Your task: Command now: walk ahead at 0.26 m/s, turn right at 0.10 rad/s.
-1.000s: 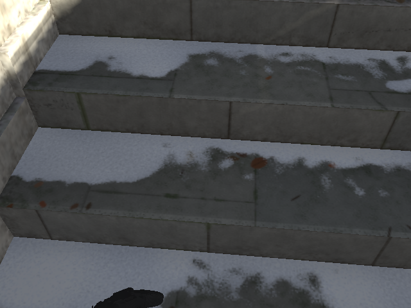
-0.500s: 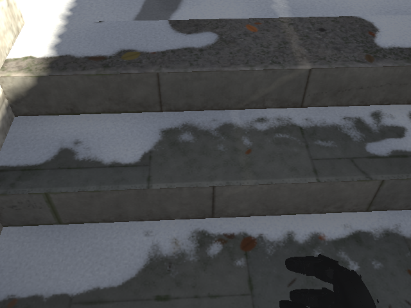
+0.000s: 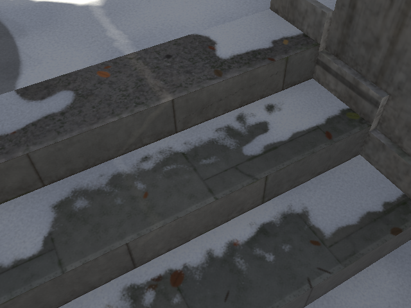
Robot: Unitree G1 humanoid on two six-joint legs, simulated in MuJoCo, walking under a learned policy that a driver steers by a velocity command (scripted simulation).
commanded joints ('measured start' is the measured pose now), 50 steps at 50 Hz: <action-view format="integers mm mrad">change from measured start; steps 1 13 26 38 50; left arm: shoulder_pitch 5 40 -154 -120 262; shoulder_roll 38 129 21 -30 -138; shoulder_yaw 11 23 -52 -52 -134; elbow -44 -2 -194 -185 142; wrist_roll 1 43 13 -4 50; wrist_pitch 6 -52 -60 -50 -55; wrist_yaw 16 -45 3 12 -7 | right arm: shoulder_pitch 66 345 183 112 -241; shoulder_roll -99 -37 -62 -138 14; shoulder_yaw -15 -22 -9 -13 49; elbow -14 35 26 63 -28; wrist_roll -1 13 9 43 45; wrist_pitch -7 45 23 -2 75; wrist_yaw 9 24 12 20 78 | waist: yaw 14 -21 23 79 75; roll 69 -186 -26 133 5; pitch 5 -53 138 30 59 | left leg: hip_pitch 235 -387 -311 -405 -1153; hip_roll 326 -144 17 -69 -73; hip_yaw -487 -270 -1155 -1003 -470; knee -352 738 -45 15 1641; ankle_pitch -450 -299 -405 -137 78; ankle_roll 188 -10 275 240 181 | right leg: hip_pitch -142 941 -173 571 571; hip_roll -54 -254 38 106 -213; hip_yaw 5 -47 -12 -250 -64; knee -65 -904 451 -611 -1086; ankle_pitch -60 769 -44 -257 -86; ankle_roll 14 -148 -67 74 -262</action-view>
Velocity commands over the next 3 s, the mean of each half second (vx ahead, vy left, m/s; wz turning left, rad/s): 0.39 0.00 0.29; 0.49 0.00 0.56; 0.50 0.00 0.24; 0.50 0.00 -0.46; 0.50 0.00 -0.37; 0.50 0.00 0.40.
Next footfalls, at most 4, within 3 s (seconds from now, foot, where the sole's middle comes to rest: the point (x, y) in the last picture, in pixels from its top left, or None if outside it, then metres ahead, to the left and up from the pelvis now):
0.14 right None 0.06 -0.21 -0.78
0.40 left None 0.09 -0.03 -0.76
0.76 right None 0.22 -0.22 -0.76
1.26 left None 0.41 0.18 -0.61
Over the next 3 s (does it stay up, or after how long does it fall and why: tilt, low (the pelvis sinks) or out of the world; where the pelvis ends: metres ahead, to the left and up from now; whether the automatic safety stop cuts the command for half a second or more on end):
stays up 1.20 0.36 0.47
